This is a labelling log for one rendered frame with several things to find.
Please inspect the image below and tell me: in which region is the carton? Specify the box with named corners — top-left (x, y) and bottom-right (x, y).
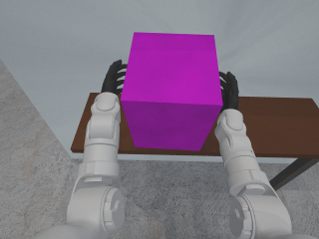
top-left (121, 32), bottom-right (223, 151)

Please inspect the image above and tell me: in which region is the left robot upper arm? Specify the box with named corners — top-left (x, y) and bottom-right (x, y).
top-left (31, 186), bottom-right (125, 239)

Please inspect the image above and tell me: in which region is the right robot upper arm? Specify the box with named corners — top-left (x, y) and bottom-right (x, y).
top-left (229, 194), bottom-right (317, 239)

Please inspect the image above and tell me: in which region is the left robot hand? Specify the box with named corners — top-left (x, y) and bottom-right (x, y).
top-left (101, 60), bottom-right (128, 95)

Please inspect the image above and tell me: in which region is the right robot forearm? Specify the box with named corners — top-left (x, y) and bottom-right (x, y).
top-left (214, 109), bottom-right (292, 231)

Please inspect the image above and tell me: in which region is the table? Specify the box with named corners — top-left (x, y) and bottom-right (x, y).
top-left (70, 93), bottom-right (319, 191)

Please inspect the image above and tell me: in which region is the right robot hand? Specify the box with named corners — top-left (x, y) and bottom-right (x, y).
top-left (218, 71), bottom-right (239, 113)

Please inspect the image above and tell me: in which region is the left robot forearm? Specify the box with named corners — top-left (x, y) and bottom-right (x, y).
top-left (67, 92), bottom-right (121, 221)

